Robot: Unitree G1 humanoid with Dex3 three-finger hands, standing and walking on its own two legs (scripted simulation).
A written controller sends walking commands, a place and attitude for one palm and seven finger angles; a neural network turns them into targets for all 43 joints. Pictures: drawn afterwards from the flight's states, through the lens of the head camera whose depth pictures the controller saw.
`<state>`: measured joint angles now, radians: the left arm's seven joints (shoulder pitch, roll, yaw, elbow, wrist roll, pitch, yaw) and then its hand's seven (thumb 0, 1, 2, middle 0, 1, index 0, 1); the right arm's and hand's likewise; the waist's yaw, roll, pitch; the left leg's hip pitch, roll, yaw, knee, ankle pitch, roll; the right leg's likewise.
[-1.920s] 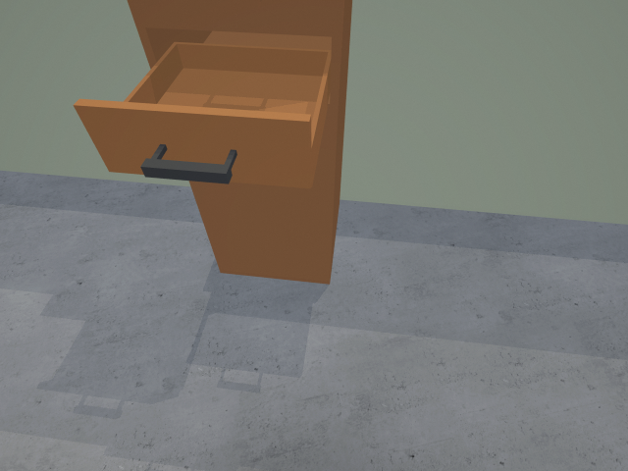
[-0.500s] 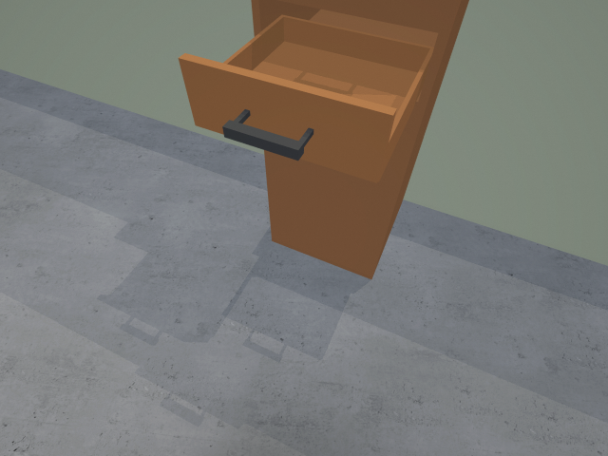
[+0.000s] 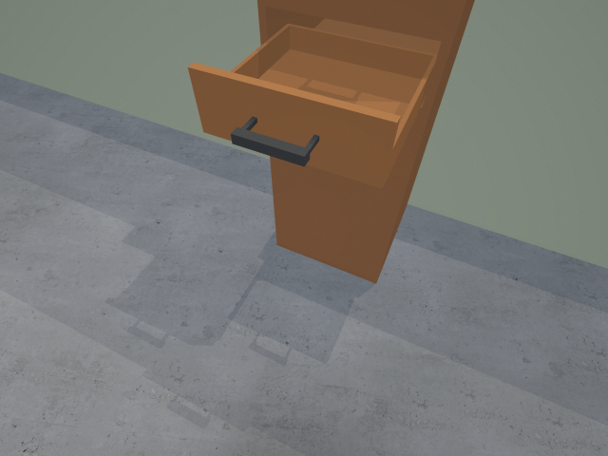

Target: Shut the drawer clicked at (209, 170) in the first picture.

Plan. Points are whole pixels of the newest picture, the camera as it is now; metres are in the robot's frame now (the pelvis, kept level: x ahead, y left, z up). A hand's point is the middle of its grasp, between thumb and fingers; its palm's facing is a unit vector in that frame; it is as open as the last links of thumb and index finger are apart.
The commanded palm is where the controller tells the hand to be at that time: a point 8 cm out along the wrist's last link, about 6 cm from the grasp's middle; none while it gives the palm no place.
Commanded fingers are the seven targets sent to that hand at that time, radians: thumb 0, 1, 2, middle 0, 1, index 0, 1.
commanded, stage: look at it before walking up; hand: left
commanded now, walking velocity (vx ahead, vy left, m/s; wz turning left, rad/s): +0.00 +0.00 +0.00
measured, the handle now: (276, 139) +0.60 +0.09 +0.07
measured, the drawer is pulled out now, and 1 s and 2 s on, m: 0.30 0.30 0.30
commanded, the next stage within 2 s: turn to face it in 0.32 s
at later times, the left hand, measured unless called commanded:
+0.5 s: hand out of the picture +0.02 +0.18 -0.18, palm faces +0.03 -0.98 -0.21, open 7.4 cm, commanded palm none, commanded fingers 0.00 0.90 0.90 -0.20 -0.30 -0.20 -0.30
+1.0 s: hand out of the picture +0.05 +0.18 -0.16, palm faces -0.12 -0.95 -0.30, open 7.4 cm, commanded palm none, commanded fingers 0.00 0.90 0.90 -0.20 -0.30 -0.20 -0.30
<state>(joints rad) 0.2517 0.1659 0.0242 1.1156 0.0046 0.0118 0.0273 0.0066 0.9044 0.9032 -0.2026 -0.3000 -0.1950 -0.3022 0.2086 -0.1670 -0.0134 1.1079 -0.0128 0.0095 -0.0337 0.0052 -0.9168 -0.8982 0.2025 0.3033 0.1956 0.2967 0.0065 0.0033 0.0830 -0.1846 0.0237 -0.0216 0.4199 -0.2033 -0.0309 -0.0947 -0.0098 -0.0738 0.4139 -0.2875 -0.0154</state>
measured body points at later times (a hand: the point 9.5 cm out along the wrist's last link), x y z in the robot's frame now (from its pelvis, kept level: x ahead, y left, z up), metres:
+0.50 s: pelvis +0.00 +0.00 +0.00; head +0.02 +0.00 +0.45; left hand +0.02 +0.24 -0.16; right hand +0.00 -0.22 -0.16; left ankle +0.02 +0.14 -0.74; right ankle -0.04 -0.10 -0.74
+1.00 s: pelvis -0.03 -0.03 +0.00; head +0.02 -0.06 +0.44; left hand +0.06 +0.23 -0.14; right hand +0.00 -0.29 -0.17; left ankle -0.02 +0.13 -0.67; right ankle -0.05 -0.10 -0.74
